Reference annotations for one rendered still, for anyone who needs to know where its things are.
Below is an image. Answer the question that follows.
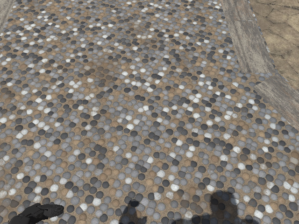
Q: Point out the left robot hand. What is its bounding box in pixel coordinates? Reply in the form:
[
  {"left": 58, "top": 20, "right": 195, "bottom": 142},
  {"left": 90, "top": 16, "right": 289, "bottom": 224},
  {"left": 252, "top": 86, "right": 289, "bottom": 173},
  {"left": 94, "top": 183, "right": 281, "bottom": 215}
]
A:
[{"left": 8, "top": 203, "right": 64, "bottom": 224}]

